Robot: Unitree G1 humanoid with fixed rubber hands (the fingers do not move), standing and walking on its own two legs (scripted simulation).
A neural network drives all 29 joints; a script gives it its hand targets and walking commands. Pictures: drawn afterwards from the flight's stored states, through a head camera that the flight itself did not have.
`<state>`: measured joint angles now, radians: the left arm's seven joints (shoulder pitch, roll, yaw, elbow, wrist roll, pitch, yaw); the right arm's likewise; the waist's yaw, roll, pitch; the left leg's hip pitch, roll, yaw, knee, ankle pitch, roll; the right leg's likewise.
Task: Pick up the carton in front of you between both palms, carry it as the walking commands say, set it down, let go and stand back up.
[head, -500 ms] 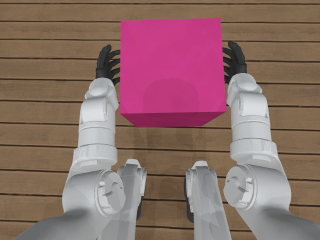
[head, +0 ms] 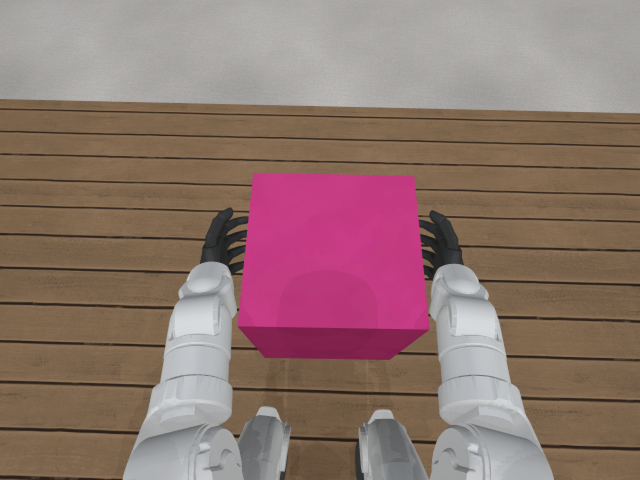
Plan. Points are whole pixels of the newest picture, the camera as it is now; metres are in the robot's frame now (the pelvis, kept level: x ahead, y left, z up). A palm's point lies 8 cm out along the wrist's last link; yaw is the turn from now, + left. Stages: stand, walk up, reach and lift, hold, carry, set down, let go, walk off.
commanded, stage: reach and lift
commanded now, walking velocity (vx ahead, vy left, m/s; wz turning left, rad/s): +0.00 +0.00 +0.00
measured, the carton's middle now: (330, 278) +0.41 +0.00 -0.10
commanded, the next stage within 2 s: hold in 1.54 s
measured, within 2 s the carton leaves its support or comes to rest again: neither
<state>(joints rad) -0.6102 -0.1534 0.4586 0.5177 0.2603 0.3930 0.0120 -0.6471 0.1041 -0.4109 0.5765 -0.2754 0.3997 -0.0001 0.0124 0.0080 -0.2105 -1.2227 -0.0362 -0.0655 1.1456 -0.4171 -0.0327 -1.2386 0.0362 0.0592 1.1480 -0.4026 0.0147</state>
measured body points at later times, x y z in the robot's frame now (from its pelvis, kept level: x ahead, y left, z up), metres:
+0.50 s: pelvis +0.04 +0.01 +0.10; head +0.04 +0.00 +0.55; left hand +0.36 +0.16 +0.12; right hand +0.36 -0.15 +0.11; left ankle +0.06 +0.13 -0.63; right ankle +0.06 -0.12 -0.63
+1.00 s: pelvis +0.03 +0.00 +0.11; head +0.02 +0.00 +0.56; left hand +0.35 +0.15 +0.13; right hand +0.35 -0.15 +0.13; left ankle +0.06 +0.13 -0.63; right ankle +0.06 -0.12 -0.63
